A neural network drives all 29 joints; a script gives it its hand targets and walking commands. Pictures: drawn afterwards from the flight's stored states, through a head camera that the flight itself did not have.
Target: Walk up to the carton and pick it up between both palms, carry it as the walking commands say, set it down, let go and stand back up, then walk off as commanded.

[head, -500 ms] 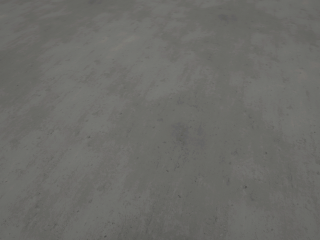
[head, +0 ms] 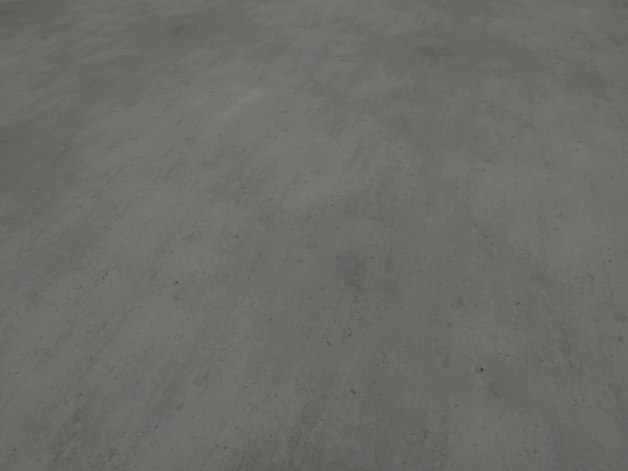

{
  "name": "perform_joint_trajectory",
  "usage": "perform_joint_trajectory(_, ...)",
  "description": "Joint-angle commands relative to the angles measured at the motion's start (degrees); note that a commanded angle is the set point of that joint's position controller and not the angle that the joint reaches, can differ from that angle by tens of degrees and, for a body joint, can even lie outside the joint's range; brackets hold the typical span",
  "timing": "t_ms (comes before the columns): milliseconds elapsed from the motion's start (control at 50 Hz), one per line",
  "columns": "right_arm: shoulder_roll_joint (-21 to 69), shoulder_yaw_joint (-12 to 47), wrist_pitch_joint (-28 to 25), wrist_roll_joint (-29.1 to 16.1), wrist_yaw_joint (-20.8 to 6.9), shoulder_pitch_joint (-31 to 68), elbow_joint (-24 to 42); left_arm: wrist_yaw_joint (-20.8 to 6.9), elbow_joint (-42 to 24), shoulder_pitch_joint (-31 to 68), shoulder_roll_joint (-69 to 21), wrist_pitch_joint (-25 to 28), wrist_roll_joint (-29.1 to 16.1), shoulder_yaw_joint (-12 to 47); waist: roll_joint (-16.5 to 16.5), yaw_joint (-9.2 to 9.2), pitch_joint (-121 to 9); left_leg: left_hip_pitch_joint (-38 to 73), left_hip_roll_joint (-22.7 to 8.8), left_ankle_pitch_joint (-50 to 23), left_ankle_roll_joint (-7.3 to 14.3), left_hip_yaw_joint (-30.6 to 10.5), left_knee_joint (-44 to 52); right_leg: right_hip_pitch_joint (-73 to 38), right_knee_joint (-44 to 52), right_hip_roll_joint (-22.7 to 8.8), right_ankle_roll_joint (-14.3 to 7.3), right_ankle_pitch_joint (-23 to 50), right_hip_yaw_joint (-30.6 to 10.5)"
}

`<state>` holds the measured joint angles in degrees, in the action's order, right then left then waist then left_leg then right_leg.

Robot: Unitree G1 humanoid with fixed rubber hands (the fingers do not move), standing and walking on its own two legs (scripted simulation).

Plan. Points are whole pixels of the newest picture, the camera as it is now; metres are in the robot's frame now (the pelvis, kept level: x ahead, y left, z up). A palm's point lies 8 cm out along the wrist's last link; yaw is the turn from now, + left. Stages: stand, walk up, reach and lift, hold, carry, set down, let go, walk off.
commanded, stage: stand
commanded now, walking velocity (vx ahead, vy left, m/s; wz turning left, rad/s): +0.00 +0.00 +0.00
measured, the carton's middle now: out of the picture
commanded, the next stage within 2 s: walk off in 0.84 s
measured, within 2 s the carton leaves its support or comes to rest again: neither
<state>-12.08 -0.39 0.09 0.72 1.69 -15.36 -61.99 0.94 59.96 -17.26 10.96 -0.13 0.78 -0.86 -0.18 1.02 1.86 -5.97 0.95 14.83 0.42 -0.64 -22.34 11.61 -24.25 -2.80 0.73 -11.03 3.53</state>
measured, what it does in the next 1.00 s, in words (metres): stands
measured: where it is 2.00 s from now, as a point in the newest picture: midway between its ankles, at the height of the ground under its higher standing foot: outside the picture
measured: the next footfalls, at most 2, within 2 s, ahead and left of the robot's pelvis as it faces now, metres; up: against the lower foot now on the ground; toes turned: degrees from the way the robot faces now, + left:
right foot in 1.86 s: -0.15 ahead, -0.13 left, +0.00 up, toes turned +22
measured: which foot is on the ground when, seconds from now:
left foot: down 0.00-1.00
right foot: down 0.00-1.00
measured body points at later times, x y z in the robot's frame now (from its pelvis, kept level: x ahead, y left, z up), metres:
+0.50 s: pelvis +0.01 -0.01 +0.00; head +0.01 -0.01 +0.45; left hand +0.00 +0.21 -0.16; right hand -0.02 -0.23 -0.16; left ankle -0.03 +0.12 -0.74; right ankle +0.02 -0.13 -0.74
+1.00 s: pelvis +0.01 -0.02 +0.00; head +0.02 -0.02 +0.45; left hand +0.00 +0.20 -0.16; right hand -0.03 -0.23 -0.16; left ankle -0.03 +0.12 -0.74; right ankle +0.02 -0.13 -0.74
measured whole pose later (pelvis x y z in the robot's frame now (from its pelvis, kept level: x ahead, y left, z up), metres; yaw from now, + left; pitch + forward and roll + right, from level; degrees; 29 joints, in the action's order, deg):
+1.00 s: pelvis +0.01 -0.02 +0.00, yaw -1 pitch -1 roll +0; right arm -7.5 0.3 -0.4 0.8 2.7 -19.4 -66.1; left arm 1.9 65.0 -17.1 8.1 0.3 0.6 -0.1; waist -0.3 0.6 1.9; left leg -5.8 -1.0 16.2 -1.1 -0.4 -23.1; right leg 11.9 -25.3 -0.9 -0.8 -12.4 3.4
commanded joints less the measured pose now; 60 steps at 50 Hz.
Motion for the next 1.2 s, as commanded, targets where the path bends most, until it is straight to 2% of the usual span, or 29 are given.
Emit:
perform_joint_trajectory(0, -4.3, -0.5, -0.5, 0.1, 0.3, -2.3, 0.6, 0.3, -0.3, -2.4, 5.2, 0.3, 0.0, -0.8, 0.8, 0.12, 2.0, -6.2, -4.7, -4.1, 1.7, -4.3, 4.9, -2.4, 4.2, -3.8, -1.4, 2.0, -4.8)
perform_joint_trajectory(380, -1.2, 0.0, -0.5, 0.1, 1.0, -7.2, -3.0, 0.9, 3.3, -2.8, 2.9, 0.4, -0.1, 0.0, 0.3, -0.28, 2.6, -5.8, -5.2, -6.4, 1.1, -3.4, 3.7, -1.6, 3.5, -3.2, -2.1, 4.1, -4.8)
perform_joint_trajectory(1000, 0.7, 0.2, -0.6, 0.1, 1.2, -9.4, -4.0, 1.1, 4.6, -4.0, 1.6, 0.6, -0.2, 0.1, 0.0, -0.39, 3.1, -5.2, -5.8, -6.7, 0.6, -2.6, 3.5, -1.7, 3.3, -2.9, -2.6, 5.6, -5.2)
perform_joint_trajectory(1080, -2.1, -1.2, -0.6, 0.0, 1.3, -6.0, 0.2, 2.5, 2.4, -3.1, 5.7, 0.5, -0.6, -2.0, 0.7, -0.3, 0.3, -9.5, -7.2, -17.2, -1.0, -2.7, -6.4, -2.8, -2.8, -6.8, -2.5, 17.9, -3.6)
perform_joint_trajectory(1120, -2.0, -1.7, -0.1, 0.3, 1.3, -6.2, 2.0, 3.1, 1.5, -4.1, 6.9, -0.4, -0.6, -3.0, 1.8, -0.26, -1.9, -12.6, -5.9, -18.1, -1.3, -2.1, -12.7, -3.4, -5.0, -8.9, -4.4, 21.4, -3.6)
perform_joint_trajectory(1140, -1.6, -1.8, 0.3, 0.4, 1.3, -6.2, 2.9, 3.3, 1.0, -4.2, 7.4, -1.0, -0.5, -3.3, 2.9, -0.24, -2.7, -13.7, -4.6, -16.3, -1.6, -1.3, -17.1, -2.4, -4.8, -11.0, -6.2, 23.1, -4.5)
perform_joint_trajectory(1160, -1.1, -2.0, 0.9, 0.4, 1.3, -6.1, 3.8, 3.6, 0.2, -3.8, 7.9, -1.6, -0.2, -3.6, 5.4, -0.32, -3.7, -13.7, -2.7, -9.5, -1.9, 0.1, -24.1, 0.0, -3.4, -14.4, -9.0, 25.9, -6.2)
perform_joint_trajectory(1180, -0.2, -2.3, 1.6, 0.5, 1.3, -6.1, 4.9, 3.9, -1.2, -1.8, 8.6, -2.0, 0.2, -3.8, 11.0, -0.69, -4.5, -13.8, -0.7, 9.6, -2.0, 1.9, -34.3, 4.5, -0.8, -20.0, -13.0, 31.2, -9.6)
